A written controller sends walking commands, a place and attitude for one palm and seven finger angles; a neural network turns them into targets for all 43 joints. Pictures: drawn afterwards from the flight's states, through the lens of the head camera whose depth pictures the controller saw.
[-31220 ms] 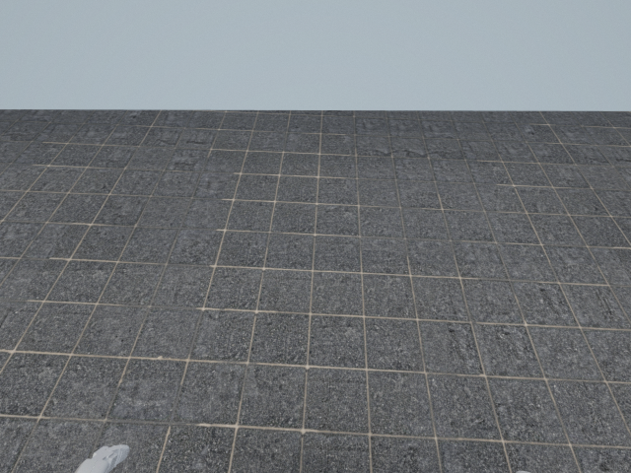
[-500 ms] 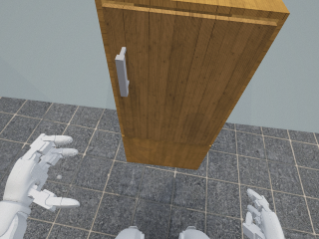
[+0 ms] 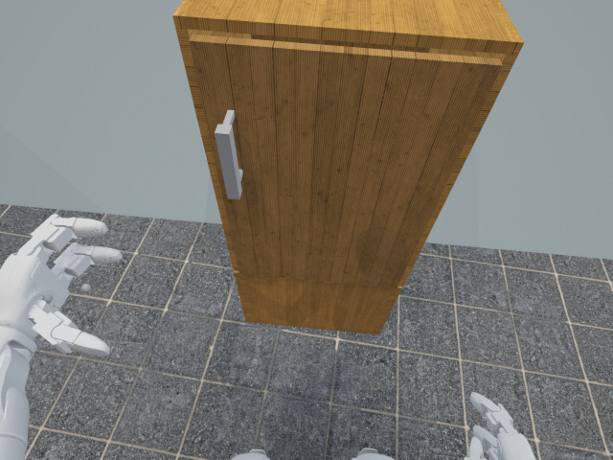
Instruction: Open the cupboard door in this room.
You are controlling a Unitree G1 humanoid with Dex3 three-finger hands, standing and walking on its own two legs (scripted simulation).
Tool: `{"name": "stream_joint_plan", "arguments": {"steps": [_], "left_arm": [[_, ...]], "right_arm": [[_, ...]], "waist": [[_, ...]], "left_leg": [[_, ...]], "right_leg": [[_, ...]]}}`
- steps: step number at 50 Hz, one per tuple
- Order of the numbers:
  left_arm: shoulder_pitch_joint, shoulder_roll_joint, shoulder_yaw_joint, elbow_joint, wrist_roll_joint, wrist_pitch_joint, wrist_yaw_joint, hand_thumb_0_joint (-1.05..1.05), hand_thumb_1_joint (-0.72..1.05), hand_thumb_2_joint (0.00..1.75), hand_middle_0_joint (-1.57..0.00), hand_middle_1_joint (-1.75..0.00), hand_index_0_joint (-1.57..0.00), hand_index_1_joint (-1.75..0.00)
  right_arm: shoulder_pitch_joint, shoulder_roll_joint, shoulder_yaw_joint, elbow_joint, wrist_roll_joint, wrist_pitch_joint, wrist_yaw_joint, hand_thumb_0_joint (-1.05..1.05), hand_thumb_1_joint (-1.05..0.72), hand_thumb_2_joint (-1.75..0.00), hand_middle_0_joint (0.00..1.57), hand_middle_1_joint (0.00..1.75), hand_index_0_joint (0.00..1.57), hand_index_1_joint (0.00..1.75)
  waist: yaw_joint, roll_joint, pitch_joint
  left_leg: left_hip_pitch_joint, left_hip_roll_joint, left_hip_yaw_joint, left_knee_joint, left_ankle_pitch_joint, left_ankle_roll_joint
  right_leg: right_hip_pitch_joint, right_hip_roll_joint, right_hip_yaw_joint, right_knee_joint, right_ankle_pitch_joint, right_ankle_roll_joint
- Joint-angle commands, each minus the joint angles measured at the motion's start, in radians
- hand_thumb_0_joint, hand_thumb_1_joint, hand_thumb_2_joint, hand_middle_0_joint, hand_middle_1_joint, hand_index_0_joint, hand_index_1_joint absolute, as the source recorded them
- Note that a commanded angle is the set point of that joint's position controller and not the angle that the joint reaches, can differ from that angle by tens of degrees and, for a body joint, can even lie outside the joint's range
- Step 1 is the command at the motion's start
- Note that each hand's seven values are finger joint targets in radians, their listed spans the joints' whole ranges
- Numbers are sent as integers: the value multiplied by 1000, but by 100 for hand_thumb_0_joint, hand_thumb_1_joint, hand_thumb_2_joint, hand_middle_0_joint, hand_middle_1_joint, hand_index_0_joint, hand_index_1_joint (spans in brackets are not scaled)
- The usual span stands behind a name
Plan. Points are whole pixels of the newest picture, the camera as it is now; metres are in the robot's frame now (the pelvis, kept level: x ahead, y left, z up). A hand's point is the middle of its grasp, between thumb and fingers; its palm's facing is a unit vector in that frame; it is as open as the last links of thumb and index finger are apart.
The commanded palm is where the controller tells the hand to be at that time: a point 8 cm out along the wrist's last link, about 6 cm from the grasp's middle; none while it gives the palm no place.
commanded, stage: raise the hand with hooked fingers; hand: left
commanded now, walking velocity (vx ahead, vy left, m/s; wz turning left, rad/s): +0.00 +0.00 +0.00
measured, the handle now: (232, 156) +0.55 +0.15 +0.06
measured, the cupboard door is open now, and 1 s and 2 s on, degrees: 0 0 0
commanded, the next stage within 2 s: move the hooked fingers beside the handle in 0.42 s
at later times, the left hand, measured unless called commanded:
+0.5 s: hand (89, 291) +0.29 +0.27 +0.07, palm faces -0.01 -1.00 -0.02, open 14.0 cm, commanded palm +0.26 +0.32 +0.07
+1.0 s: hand (123, 248) +0.36 +0.26 +0.06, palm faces -0.05 -1.00 +0.00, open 14.0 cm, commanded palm +0.34 +0.31 +0.07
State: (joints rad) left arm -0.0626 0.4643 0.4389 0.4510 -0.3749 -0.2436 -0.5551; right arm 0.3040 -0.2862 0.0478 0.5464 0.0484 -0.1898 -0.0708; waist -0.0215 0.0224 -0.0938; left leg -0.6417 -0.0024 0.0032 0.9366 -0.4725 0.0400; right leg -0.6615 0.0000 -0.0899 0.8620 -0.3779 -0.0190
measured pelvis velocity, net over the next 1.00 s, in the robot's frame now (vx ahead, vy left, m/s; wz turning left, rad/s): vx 0.00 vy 0.01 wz -0.02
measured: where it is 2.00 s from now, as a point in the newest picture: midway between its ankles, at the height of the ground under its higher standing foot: outside the picture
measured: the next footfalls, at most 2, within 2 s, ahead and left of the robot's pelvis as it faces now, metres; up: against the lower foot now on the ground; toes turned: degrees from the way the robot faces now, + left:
none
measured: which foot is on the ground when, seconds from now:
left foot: down 0.00-1.00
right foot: down 0.00-1.00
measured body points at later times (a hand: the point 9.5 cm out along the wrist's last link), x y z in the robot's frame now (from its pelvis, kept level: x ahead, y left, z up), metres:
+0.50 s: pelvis +0.00 +0.00 +0.00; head +0.05 +0.01 +0.45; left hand +0.29 +0.33 +0.08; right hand +0.16 -0.25 -0.07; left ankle +0.00 +0.09 -0.69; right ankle +0.03 -0.11 -0.69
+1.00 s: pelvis +0.00 +0.01 +0.00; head +0.07 +0.02 +0.44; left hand +0.36 +0.32 +0.07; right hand +0.12 -0.26 -0.09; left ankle +0.00 +0.09 -0.69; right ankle +0.03 -0.11 -0.69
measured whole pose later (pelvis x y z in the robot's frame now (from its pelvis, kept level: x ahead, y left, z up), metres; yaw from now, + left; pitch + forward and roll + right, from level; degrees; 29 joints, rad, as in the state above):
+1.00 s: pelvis +0.00 +0.01 +0.00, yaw -1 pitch +13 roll -2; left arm -0.28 0.46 0.42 0.64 -0.31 -0.27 -0.51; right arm 0.33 -0.28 0.04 0.55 0.04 -0.14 -0.06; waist -0.05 0.01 -0.10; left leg -0.69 0.00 0.03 0.93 -0.47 0.05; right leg -0.72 0.00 -0.06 0.87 -0.37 -0.01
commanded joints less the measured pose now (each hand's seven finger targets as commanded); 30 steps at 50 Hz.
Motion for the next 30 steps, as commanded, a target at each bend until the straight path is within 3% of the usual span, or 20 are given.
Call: {"name": "stream_joint_plan", "arguments": {"steps": [1,4,7,9,12,15,19,21,24,27,30], "left_arm": [[-121,225,69,-186,-23,-38,-31,0,-50,30,-30,-120,-30,-120],[-142,262,119,-202,-36,-83,-1,0,-50,30,-30,-120,-30,-120],[-164,250,118,-229,-29,-129,23,0,-50,30,-30,-120,-30,-120],[-179,261,116,-245,-22,-138,27,0,-50,30,-30,-120,-30,-120],[-150,229,81,-223,-8,-122,15,0,-50,30,-30,-120,-30,-120],[-160,239,84,-227,-12,-107,2,0,-50,30,-30,-120,-30,-120],[-171,249,102,-218,-26,-104,4,0,-50,30,-30,-120,-30,-120],[-175,231,93,-203,-29,-105,1,0,-50,30,-30,-120,-30,-120],[-171,219,83,-157,-28,-96,-7,0,-50,30,-30,-120,-30,-120],[-207,198,46,-166,-15,-90,-17,0,-50,30,-30,-120,-30,-120],[-328,245,62,-168,-4,-100,-11,0,-50,30,-30,-120,-30,-120]], "right_arm": [[-21,-156,-73,-165,4,-54,-5,0,-90,-90,20,30,20,30],[-19,-156,-73,-161,-5,-54,0,0,-90,-90,20,30,20,30],[-19,-145,-74,-158,-5,-52,2,0,-90,-90,20,30,20,30],[-16,-147,-74,-152,-7,-53,1,0,-90,-90,20,30,20,30],[-16,-144,-74,-151,-2,-50,-2,0,-90,-90,20,30,20,30],[-18,-146,-73,-151,-1,-51,-6,0,-90,-90,20,30,20,30],[-22,-149,-71,-149,-2,-53,-11,0,-90,-90,20,30,20,30],[-24,-145,-69,-147,-2,-51,-12,0,-90,-90,20,30,20,30],[-21,-152,-70,-144,-2,-50,-12,0,-90,-90,20,30,20,30],[-27,-149,-68,-151,0,-49,-12,0,-90,-90,20,30,20,30],[-18,-153,-66,-133,-5,-45,-19,0,-90,-90,20,30,20,30]], "waist": [[18,16,-245],[24,-5,-217],[23,73,-236],[20,87,-243],[10,97,-248],[7,96,-254],[9,54,-228],[5,56,-231],[3,12,-210],[-2,55,-225],[-13,71,-230]], "left_leg": [[65,-3,-42,-165,334,-19],[36,-4,-40,-159,321,-23],[67,-5,-36,-170,310,-25],[77,-4,-36,-165,321,-25],[88,-1,-34,-170,311,-23],[94,-1,-37,-171,325,-22],[85,0,-46,-172,321,-24],[86,-1,-41,-173,315,-24],[57,-3,-39,-162,294,-22],[73,-3,-40,-167,289,-24],[77,0,-50,-162,272,-26]], "right_leg": [[207,20,52,-105,213,-14],[208,24,60,-102,196,-19],[195,21,58,-94,179,-18],[198,21,61,-91,189,-21],[182,18,57,-97,186,-14],[192,20,57,-99,202,-15],[185,24,50,-101,197,-17],[184,21,50,-101,200,-13],[179,21,57,-104,188,-14],[160,18,51,-97,181,-13],[142,20,54,-93,156,-17]]}}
